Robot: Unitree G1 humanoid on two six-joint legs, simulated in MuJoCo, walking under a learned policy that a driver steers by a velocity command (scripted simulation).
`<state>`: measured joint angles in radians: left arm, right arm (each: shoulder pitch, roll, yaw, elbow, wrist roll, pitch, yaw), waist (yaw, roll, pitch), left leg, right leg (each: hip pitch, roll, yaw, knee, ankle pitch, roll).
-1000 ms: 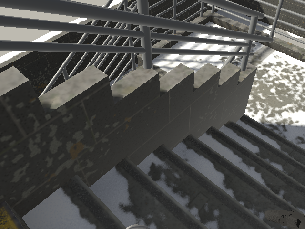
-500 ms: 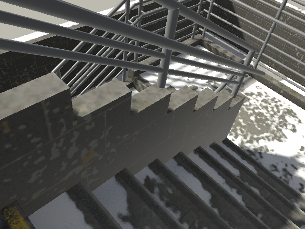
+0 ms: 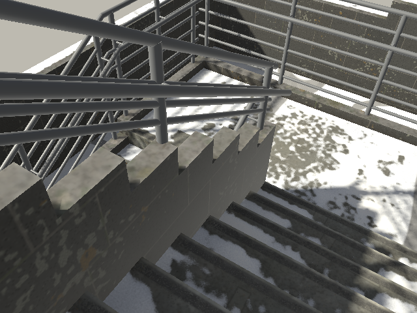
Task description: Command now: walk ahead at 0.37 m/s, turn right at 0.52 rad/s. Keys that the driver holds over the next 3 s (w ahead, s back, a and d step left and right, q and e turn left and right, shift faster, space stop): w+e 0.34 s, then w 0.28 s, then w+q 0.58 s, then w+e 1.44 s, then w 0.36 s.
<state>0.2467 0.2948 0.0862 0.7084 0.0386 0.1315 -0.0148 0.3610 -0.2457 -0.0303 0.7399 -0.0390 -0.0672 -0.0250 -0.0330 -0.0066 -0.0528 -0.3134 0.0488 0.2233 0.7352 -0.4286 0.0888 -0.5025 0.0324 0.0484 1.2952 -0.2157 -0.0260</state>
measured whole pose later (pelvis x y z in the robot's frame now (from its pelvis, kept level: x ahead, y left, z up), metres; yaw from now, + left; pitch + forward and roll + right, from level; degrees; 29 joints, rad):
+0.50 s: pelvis +0.03 -0.17 -0.18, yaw -16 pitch -2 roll +1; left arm 0.20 0.27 0.04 0.76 -0.02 0.03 -0.05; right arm 0.34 -0.31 -0.08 0.83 -0.04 0.01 -0.05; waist -0.08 0.04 0.03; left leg -0.69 0.24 -0.01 2.06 -0.86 0.01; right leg -0.35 -0.02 -0.04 0.79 -0.45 -0.03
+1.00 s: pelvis +0.26 -0.24 -0.24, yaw -11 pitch -1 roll -1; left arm 0.61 0.19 0.01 1.00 0.04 -0.09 0.03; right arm 0.04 -0.22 -0.06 0.86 -0.01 -0.03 0.07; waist 0.11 0.03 0.03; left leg -0.64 0.01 0.01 0.56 0.53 0.09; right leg 0.05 0.01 -0.14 0.82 -0.86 -0.02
